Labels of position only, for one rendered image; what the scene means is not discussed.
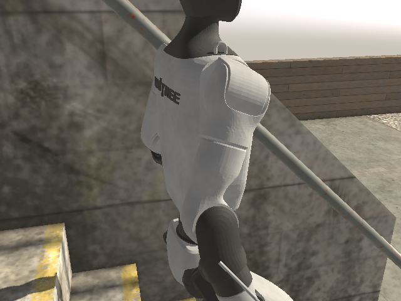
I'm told stairs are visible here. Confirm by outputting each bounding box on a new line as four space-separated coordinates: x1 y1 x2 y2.
0 223 196 301

